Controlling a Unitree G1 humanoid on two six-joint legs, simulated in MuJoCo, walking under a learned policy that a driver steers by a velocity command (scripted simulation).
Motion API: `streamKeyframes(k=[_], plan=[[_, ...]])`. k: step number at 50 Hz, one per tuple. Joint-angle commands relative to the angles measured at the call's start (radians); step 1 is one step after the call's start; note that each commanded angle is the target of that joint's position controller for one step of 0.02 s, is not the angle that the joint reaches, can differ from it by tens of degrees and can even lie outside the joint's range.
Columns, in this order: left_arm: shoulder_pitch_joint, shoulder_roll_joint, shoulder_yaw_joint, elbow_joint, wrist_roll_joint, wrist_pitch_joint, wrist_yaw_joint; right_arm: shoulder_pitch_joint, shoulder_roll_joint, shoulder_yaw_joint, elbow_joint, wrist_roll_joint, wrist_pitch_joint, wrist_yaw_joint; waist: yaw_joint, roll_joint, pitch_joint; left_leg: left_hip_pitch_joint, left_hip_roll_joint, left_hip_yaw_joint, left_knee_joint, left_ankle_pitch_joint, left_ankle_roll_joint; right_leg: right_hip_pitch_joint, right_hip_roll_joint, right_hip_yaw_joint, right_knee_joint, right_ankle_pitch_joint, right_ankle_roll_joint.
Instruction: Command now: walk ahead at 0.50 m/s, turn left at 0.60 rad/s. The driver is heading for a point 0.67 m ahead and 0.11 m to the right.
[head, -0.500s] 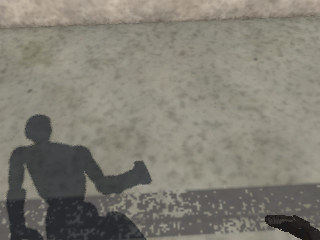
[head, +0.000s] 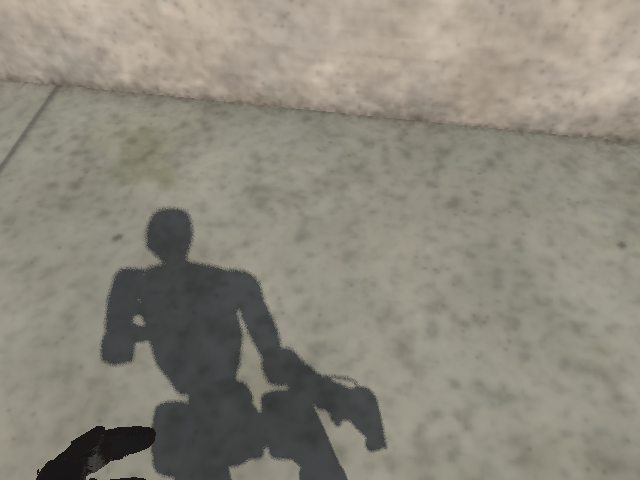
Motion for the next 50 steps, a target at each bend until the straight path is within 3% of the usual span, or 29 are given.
streamKeyframes(k=[1,2,4,6,10,12,16,18,20,21,22,23,24,25,26,27,28,29,30,33,37,40,44,46,47,48,49,50], plan=[[0.212,0.124,0.045,-0.025,-0.003,0.015,0.009,-0.046,-0.143,-0.019,-0.112,-0.008,-0.007,-0.006,0.142,-0.104,-0.144,-0.551,0.114,0.039,0.371,0.09,-0.026,0.593,-0.402,0.537,-0.258,-0.267,-0.177],[0.175,0.108,0.038,-0.017,0.002,0.02,0.008,-0.092,-0.132,-0.021,-0.13,-0.023,-0.005,-0.004,0.12,-0.078,-0.076,-0.518,0.143,0.051,0.323,0.143,-0.027,0.469,-0.354,0.43,-0.279,-0.145,-0.163],[0.155,0.094,0.032,-0.002,0.007,0.017,0.008,-0.081,-0.098,-0.021,-0.136,-0.013,0.005,0.006,0.081,-0.125,-0.038,-0.441,0.187,0.067,0.259,0.19,-0.02,0.354,-0.293,0.285,-0.331,-0.048,-0.143],[0.167,0.106,0.038,0.022,-0.002,0.007,0.006,-0.086,-0.067,-0.015,-0.14,-0.011,0.017,0.008,0.075,-0.128,-0.026,-0.443,0.199,0.086,0.218,0.212,-0.023,0.331,-0.287,0.204,-0.37,0.015,-0.158],[0.193,0.15,0.053,0.063,-0.003,0.006,0.012,-0.16,-0.057,-0.006,-0.161,-0.016,0.02,0.011,0.086,-0.091,-0.01,-0.51,0.213,0.083,0.072,0.343,-0.041,0.381,-0.303,0.086,-0.397,0.151,-0.167],[0.224,0.154,0.048,0.087,-0.007,0.011,0.009,-0.212,-0.032,0.007,-0.166,-0.019,0.009,0.018,0.105,-0.074,-0.003,-0.47,0.199,0.091,-0.062,0.422,-0.035,0.377,-0.281,0.044,-0.404,0.178,-0.165],[0.278,0.192,0.046,0.121,-0.037,0.035,0.004,-0.364,-0.016,0.025,-0.202,-0.022,-0.02,0.044,0.146,-0.069,0.049,-0.399,0.178,0.19,-0.298,0.485,-0.032,0.39,-0.265,0.022,-0.395,0.179,-0.167],[0.316,0.214,0.047,0.136,-0.042,0.047,0.002,-0.418,-0.025,0.026,-0.222,-0.015,-0.032,0.055,0.16,-0.082,0.063,-0.375,0.157,0.205,-0.374,0.439,-0.029,0.429,-0.288,0.051,-0.367,0.202,-0.166],[0.33,0.235,0.051,0.15,-0.047,0.059,0.004,-0.413,-0.054,0.016,-0.228,-0.013,-0.042,0.06,0.138,-0.115,0.052,-0.316,0.132,0.206,-0.443,0.376,-0.01,0.47,-0.31,0.081,-0.315,0.256,-0.153],[0.322,0.245,0.052,0.155,-0.05,0.064,0.007,-0.363,-0.076,0.006,-0.217,-0.015,-0.046,0.058,0.099,-0.131,0.024,-0.225,0.111,0.215,-0.485,0.366,0.006,0.472,-0.309,0.082,-0.26,0.346,-0.139],[0.31,0.24,0.048,0.158,-0.054,0.067,0.01,-0.25,-0.11,-0.014,-0.183,-0.021,-0.048,0.052,0.028,-0.123,-0.045,-0.041,0.085,0.234,-0.544,0.408,0.033,0.442,-0.272,0.045,-0.134,0.474,-0.113],[0.31,0.201,0.033,0.151,-0.045,0.061,0.011,-0.098,-0.167,-0.039,-0.144,-0.035,-0.046,0.039,-0.042,-0.11,-0.163,0.227,0.135,0.19,-0.511,0.456,0.068,0.319,-0.219,0.006,0.062,0.432,-0.076],[0.315,0.102,0.0,0.107,-0.014,0.05,0.01,0.061,-0.259,-0.061,-0.129,-0.062,-0.038,0.02,-0.084,0.063,-0.335,0.57,0.402,-0.112,-0.474,0.48,0.156,0.017,-0.126,-0.049,0.424,0.042,-0.014],[0.385,0.071,-0.012,0.098,-0.033,0.033,0.009,0.059,-0.262,-0.053,-0.134,-0.069,-0.035,0.022,-0.041,0.247,-0.447,0.66,0.55,-0.467,-0.602,0.364,0.261,-0.2,-0.03,0.064,0.643,-0.468,0.01],[0.323,0.173,0.019,0.102,-0.059,0.035,0.007,0.028,-0.173,-0.031,-0.127,-0.055,-0.035,0.026,-0.058,0.146,-0.32,0.565,0.506,-0.373,-0.632,0.297,0.231,-0.291,-0.079,0.117,0.731,-0.422,0.014],[0.27,0.177,0.024,0.082,-0.063,0.039,0.006,-0.023,-0.132,-0.016,-0.119,-0.039,-0.038,0.028,-0.034,0.138,-0.192,0.443,0.462,-0.216,-0.657,0.316,0.198,-0.321,-0.115,0.09,0.722,-0.342,0.011],[0.244,0.161,0.025,0.084,-0.051,0.046,0.01,-0.085,-0.098,-0.006,-0.113,-0.036,-0.041,0.032,0.0,0.089,-0.131,0.325,0.415,-0.126,-0.695,0.336,0.177,-0.291,-0.147,0.078,0.688,-0.267,0.016],[0.248,0.154,0.03,0.084,-0.041,0.058,0.012,-0.13,-0.073,0.0,-0.11,-0.038,-0.049,0.036,0.033,0.103,-0.079,0.226,0.384,-0.055,-0.739,0.373,0.167,-0.249,-0.169,0.082,0.65,-0.209,0.024],[0.274,0.134,0.03,0.092,-0.042,0.072,0.011,-0.16,-0.062,0.001,-0.103,-0.044,-0.058,0.037,0.063,0.11,-0.06,0.155,0.367,0.001,-0.78,0.394,0.161,-0.193,-0.181,0.088,0.638,-0.166,0.032],[0.256,0.093,0.026,0.077,-0.042,0.098,0.012,-0.184,-0.075,-0.01,-0.072,-0.053,-0.081,0.026,0.091,0.073,-0.014,0.091,0.368,0.12,-0.844,0.514,0.168,-0.197,-0.182,0.096,0.598,-0.084,0.056],[0.157,0.073,0.019,0.036,-0.034,0.098,-0.002,-0.154,-0.11,-0.023,-0.033,-0.055,-0.077,0.006,0.068,0.045,0.022,0.129,0.353,0.254,-0.855,0.55,0.147,-0.233,-0.174,0.088,0.388,0.097,0.058],[0.054,0.061,0.009,-0.004,-0.029,0.095,-0.024,-0.122,-0.149,-0.035,-0.012,-0.045,-0.068,-0.001,0.031,0.028,0.052,0.162,0.367,0.317,-0.855,0.538,0.131,-0.209,-0.162,0.036,0.232,0.164,0.037],[-0.023,0.085,0.013,-0.056,-0.029,0.1,-0.044,-0.088,-0.184,-0.051,0.018,-0.02,-0.046,-0.002,0.014,0.029,0.08,0.276,0.405,0.357,-0.8,0.57,0.103,-0.216,-0.147,-0.014,0.13,0.054,-0.014],[0.003,0.109,0.025,-0.07,-0.028,0.104,-0.047,-0.098,-0.213,-0.059,0.022,-0.012,-0.032,-0.004,0.044,0.051,0.043,0.311,0.406,0.386,-0.69,0.83,0.082,-0.128,-0.095,-0.071,0.11,-0.048,-0.053],[0.079,0.133,0.041,-0.058,-0.029,0.107,-0.044,-0.109,-0.226,-0.062,0.021,-0.007,-0.023,-0.006,0.092,0.059,-0.011,0.309,0.39,0.409,-0.564,1.002,0.065,-0.013,-0.047,-0.11,0.096,-0.079,-0.078],[0.236,0.179,0.071,-0.017,-0.033,0.109,-0.037,-0.12,-0.216,-0.057,0.018,-0.002,-0.015,-0.006,0.177,0.037,-0.093,0.253,0.345,0.445,-0.352,1.076,0.034,0.203,0.017,-0.138,0.034,-0.033,-0.111],[0.388,0.268,0.107,0.019,-0.03,0.115,-0.017,-0.093,-0.174,-0.038,0.004,-0.023,-0.02,-0.011,0.232,-0.064,-0.177,0.023,0.295,0.446,-0.046,0.831,-0.023,0.502,-0.047,0.017,0.012,0.093,-0.158],[0.33,0.39,0.116,-0.004,-0.019,0.106,-0.007,0.004,-0.023,0.009,-0.052,-0.063,-0.042,-0.004,0.091,-0.354,-0.257,-0.4,0.083,0.356,0.331,-0.093,-0.102,0.769,-0.328,0.595,-0.106,0.103,-0.344]])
